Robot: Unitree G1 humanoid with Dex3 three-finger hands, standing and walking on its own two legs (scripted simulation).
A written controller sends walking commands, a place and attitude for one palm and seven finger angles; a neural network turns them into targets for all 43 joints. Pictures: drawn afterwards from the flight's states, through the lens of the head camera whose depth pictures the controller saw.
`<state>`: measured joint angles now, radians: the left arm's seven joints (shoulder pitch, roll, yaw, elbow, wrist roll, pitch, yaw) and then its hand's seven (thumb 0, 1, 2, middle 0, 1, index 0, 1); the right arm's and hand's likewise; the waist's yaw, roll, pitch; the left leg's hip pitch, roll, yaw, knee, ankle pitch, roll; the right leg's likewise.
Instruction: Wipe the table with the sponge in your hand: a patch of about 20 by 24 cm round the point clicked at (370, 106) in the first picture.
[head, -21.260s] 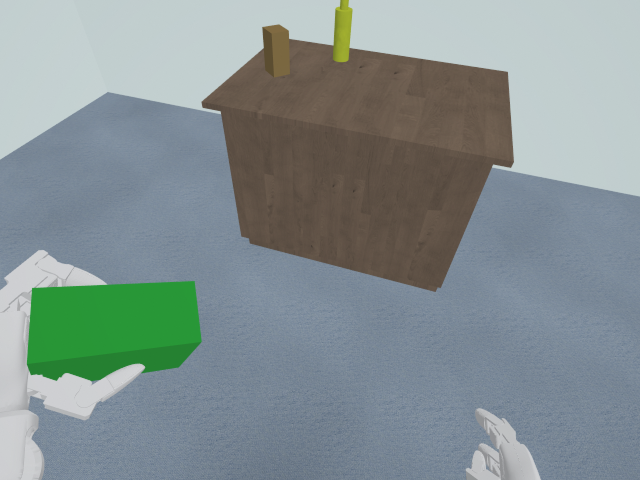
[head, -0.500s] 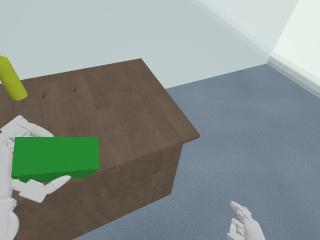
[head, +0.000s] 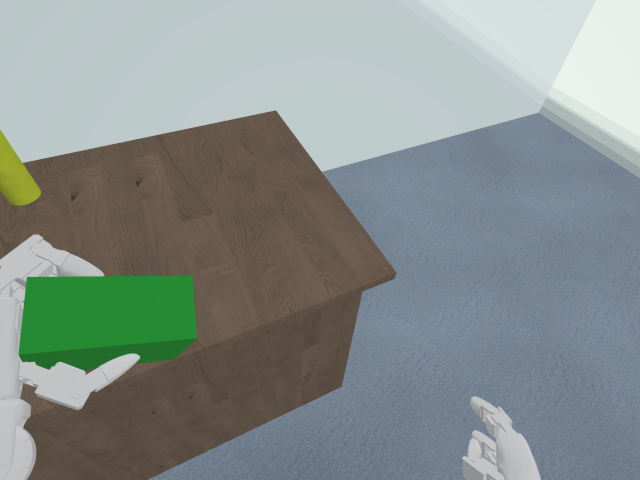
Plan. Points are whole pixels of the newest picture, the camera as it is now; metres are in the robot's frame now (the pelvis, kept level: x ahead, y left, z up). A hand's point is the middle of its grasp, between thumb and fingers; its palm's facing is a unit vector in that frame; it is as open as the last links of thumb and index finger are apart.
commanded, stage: come to a stop and stand still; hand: left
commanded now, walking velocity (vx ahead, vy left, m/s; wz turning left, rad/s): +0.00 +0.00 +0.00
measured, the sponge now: (138, 323) +0.23 +0.21 +0.13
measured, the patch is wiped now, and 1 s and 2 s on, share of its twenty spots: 0.00 0.00 0.00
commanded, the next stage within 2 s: look again from close up in 0.76 s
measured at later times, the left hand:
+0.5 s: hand (41, 363) +0.18 +0.27 +0.14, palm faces +0.31 -0.86 -0.41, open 10.4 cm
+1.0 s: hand (25, 346) +0.19 +0.28 +0.15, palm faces +0.41 -0.83 -0.38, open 10.4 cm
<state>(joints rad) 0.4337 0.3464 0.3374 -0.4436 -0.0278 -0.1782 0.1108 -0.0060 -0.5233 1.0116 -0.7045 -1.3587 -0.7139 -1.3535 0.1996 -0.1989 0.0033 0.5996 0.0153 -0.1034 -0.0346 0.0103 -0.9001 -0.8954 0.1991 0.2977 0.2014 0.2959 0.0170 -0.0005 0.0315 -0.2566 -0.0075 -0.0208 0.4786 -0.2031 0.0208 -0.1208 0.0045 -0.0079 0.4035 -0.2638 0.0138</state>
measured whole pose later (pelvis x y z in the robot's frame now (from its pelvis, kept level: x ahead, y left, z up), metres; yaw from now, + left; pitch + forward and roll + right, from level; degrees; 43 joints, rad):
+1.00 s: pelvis -0.03 +0.02 +0.00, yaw +1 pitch -1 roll -2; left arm 0.38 0.36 0.36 -0.42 0.00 -0.22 0.09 -0.01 -0.52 1.01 -0.70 -1.36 -0.71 -1.35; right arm 0.21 -0.18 0.03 0.60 -0.01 -0.16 -0.03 0.01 -0.90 -0.90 0.20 0.30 0.20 0.30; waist 0.04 -0.02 0.05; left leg -0.28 -0.03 -0.01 0.43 -0.13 0.05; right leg -0.14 -0.01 0.02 0.36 -0.20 0.03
